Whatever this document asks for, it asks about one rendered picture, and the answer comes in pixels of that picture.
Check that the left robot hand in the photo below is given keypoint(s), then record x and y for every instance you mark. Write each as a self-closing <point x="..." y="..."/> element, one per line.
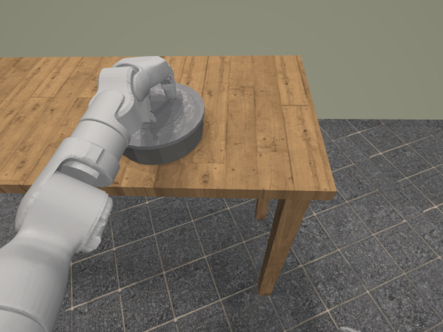
<point x="158" y="71"/>

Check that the lid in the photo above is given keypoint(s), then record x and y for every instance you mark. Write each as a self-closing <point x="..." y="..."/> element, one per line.
<point x="175" y="123"/>

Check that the knob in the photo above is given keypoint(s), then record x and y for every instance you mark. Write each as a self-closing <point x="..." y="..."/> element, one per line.
<point x="158" y="102"/>

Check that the pot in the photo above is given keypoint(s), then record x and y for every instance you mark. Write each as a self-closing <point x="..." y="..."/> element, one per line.
<point x="166" y="154"/>

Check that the robot left upper arm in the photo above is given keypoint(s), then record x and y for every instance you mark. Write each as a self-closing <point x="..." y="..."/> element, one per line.
<point x="68" y="216"/>

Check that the table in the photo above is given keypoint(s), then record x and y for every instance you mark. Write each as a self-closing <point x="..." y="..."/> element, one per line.
<point x="261" y="138"/>

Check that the left robot forearm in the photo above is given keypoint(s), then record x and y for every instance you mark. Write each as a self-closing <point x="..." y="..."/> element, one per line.
<point x="93" y="151"/>

